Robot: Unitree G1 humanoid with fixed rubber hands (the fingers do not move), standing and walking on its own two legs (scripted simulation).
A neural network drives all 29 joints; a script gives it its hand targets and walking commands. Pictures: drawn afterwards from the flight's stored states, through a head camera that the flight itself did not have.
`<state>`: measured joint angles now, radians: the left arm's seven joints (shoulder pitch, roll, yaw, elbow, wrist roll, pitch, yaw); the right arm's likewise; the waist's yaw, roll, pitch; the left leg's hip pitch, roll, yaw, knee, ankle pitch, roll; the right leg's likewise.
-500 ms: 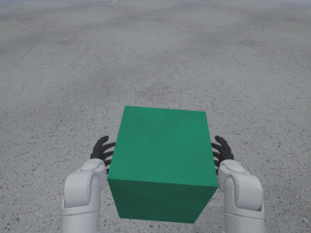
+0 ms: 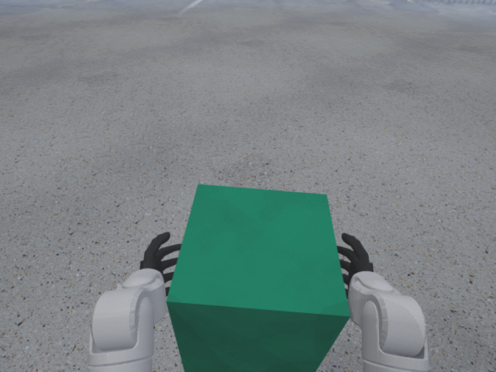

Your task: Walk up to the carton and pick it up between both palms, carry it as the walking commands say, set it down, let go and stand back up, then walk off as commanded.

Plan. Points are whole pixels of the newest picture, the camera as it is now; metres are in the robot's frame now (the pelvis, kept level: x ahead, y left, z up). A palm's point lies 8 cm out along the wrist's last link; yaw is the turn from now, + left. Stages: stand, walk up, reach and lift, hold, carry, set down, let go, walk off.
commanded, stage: carry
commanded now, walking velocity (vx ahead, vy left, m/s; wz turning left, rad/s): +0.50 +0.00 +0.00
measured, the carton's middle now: (254, 285) +0.29 +0.00 +0.04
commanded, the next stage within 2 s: none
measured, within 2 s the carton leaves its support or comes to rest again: neither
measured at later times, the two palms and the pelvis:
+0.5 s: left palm (191, 160) +0.56 +0.14 +0.10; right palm (326, 166) +0.55 -0.16 +0.09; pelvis +0.30 +0.00 +0.01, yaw -1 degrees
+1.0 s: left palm (211, 101) +0.90 +0.13 +0.09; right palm (307, 107) +0.89 -0.17 +0.08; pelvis +0.64 -0.01 +0.01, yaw -2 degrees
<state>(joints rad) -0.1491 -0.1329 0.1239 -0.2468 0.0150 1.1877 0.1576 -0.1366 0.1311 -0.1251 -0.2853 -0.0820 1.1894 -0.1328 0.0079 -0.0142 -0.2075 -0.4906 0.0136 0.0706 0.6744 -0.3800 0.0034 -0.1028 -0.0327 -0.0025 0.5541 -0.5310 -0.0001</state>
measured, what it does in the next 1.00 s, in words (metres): walks ahead: right foot, then left foot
